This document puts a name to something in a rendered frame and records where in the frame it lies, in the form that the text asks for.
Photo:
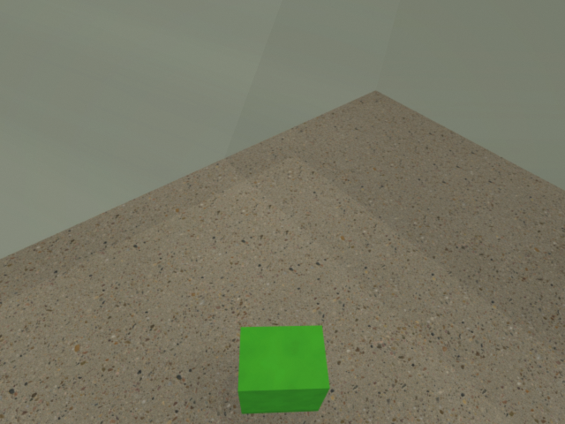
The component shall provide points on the carton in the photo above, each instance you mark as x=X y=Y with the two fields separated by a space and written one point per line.
x=282 y=369

